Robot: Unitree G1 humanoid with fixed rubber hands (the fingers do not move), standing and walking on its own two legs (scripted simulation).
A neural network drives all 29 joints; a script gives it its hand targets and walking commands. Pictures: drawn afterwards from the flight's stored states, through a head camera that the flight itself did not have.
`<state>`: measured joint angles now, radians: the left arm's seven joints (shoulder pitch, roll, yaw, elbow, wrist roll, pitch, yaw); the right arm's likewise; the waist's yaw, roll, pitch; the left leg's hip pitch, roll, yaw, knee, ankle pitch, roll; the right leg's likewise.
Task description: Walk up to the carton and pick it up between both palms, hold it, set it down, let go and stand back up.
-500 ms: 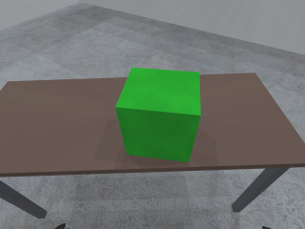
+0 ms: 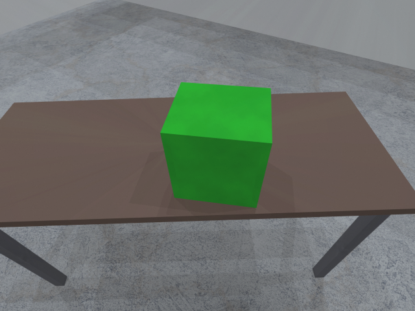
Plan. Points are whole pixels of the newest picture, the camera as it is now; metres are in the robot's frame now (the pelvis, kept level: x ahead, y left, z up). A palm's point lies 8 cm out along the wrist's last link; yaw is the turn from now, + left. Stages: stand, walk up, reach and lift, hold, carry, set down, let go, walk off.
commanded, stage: stand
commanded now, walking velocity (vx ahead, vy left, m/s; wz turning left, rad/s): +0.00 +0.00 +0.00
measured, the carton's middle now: (219, 146) +0.47 -0.01 +0.02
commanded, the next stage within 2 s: none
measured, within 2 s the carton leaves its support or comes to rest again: neither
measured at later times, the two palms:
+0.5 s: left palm out of the picture +0.08 +0.29 -0.11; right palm out of the picture +0.07 -0.30 -0.12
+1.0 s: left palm out of the picture +0.08 +0.28 -0.11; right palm out of the picture +0.09 -0.30 -0.12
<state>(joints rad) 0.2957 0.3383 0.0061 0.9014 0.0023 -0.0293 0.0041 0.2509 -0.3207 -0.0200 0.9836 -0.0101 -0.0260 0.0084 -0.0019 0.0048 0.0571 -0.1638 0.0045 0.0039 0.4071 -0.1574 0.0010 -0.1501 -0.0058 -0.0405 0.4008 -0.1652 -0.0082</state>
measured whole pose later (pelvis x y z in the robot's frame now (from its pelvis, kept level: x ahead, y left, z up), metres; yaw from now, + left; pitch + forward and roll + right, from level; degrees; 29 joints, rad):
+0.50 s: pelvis +0.01 -0.01 +0.00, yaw +0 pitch -4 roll +0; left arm 0.23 0.34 0.01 0.92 0.00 -0.03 0.00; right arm 0.21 -0.34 -0.01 1.00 -0.01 -0.03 0.01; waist -0.01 0.01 0.06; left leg -0.16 0.01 -0.01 0.39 -0.16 -0.01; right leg -0.15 0.00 -0.04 0.39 -0.17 -0.02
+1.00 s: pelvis +0.03 -0.01 +0.00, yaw +0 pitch -4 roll +0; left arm 0.21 0.33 0.01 1.00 -0.01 -0.03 0.01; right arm 0.18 -0.33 0.00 1.05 0.00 -0.02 -0.01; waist 0.00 0.01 0.06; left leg -0.12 0.02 -0.01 0.36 -0.17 -0.02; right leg -0.11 0.01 -0.04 0.35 -0.18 -0.02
